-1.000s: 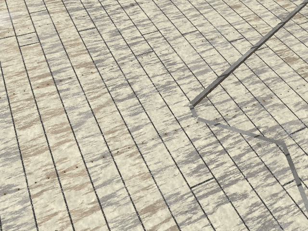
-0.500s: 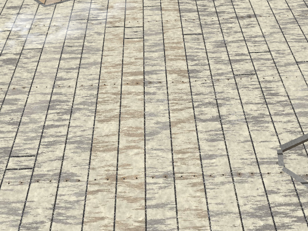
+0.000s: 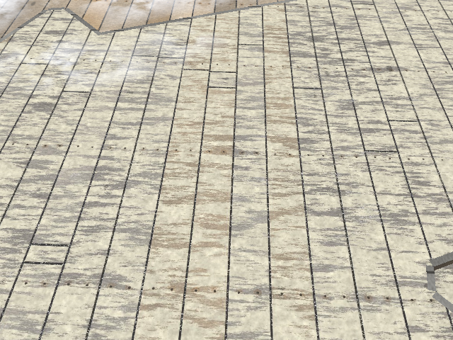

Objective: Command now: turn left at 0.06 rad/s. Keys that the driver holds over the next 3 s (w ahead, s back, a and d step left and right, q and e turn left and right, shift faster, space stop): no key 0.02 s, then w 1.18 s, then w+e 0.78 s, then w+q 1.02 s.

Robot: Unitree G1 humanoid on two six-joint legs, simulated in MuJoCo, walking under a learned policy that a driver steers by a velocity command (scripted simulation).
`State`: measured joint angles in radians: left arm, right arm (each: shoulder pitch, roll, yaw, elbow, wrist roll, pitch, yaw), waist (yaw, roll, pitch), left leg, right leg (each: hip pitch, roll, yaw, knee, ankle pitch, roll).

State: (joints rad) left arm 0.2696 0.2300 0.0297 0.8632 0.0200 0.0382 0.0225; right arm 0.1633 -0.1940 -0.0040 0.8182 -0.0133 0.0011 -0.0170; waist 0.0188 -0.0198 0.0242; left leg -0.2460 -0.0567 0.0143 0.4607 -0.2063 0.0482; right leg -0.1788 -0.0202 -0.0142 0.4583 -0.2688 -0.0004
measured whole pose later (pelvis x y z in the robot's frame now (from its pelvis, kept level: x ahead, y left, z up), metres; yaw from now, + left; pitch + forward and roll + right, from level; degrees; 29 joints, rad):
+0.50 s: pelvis +0.10 +0.01 +0.01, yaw +0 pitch +1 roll +0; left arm 0.14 0.25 0.06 0.86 0.04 -0.03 -0.04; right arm 0.50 -0.20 -0.03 1.02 -0.02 -0.08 0.00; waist -0.06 -0.03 0.01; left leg 0.02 -0.06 0.03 0.18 -0.22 0.06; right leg -0.55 -0.06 -0.03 0.89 -0.19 -0.04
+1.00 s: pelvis +0.37 -0.06 +0.01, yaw +0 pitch +0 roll -1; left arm 0.40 0.20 0.05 1.01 0.01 -0.09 -0.01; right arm 0.18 -0.23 -0.05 0.95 -0.04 -0.04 0.03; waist 0.02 0.04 0.04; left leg -0.61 0.11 0.01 1.00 -0.14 0.05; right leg -0.08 0.08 -0.11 0.26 -0.18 -0.10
